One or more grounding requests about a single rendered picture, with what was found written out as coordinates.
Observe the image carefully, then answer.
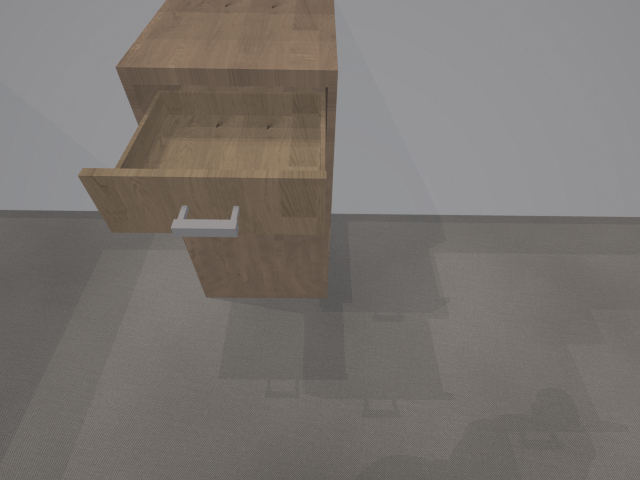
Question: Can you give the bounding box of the handle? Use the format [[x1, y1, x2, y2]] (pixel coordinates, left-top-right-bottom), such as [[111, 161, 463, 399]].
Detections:
[[171, 205, 240, 237]]

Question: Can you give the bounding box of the drawer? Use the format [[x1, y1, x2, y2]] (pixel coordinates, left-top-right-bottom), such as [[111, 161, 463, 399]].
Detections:
[[78, 90, 327, 235]]

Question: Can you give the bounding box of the cabinet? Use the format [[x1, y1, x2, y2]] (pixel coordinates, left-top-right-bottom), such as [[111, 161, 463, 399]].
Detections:
[[116, 0, 338, 299]]

